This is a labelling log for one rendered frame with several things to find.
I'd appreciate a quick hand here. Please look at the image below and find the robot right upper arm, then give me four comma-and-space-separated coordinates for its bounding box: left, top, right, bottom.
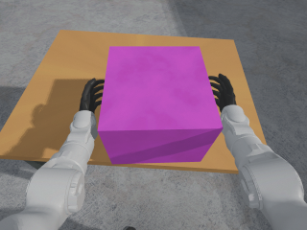
238, 158, 307, 230

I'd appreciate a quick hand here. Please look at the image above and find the robot left forearm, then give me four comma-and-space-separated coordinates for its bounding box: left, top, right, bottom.
24, 110, 98, 207

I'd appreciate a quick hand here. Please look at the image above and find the right robot hand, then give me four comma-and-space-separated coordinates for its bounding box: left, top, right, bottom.
208, 73, 237, 112

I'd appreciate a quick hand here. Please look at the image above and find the robot right forearm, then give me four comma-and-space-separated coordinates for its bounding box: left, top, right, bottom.
220, 104, 304, 198

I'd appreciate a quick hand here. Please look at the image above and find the carton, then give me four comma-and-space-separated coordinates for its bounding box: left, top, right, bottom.
97, 46, 224, 165

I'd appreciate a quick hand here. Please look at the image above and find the left robot hand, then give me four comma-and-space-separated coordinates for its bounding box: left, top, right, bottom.
79, 78, 105, 114

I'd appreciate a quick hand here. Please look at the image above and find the table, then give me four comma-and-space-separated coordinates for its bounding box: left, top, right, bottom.
0, 30, 267, 174

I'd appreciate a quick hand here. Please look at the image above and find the robot left upper arm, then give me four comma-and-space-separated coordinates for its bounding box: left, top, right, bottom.
0, 167, 85, 230

